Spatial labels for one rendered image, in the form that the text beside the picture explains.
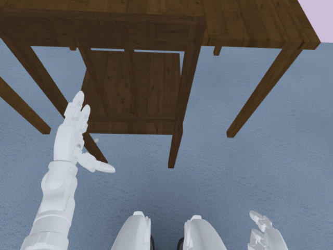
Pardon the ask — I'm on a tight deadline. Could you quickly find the table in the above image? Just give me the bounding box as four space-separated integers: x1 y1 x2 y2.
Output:
0 0 321 138

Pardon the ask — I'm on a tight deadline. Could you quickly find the robot left shin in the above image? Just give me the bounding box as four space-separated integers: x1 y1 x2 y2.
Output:
133 211 150 250

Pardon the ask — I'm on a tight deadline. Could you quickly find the robot left hand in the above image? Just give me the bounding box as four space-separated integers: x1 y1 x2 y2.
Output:
54 91 116 173

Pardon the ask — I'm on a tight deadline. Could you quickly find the left robot thigh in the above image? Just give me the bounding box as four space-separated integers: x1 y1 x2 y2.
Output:
111 215 151 250

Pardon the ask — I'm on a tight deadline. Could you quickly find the chair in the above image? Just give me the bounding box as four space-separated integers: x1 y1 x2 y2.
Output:
0 7 206 168

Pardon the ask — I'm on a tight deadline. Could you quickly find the robot left forearm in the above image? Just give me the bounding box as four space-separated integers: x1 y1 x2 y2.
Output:
20 160 78 250

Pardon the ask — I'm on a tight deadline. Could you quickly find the robot right hand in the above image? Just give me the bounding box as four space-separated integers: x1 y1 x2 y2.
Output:
248 211 288 250

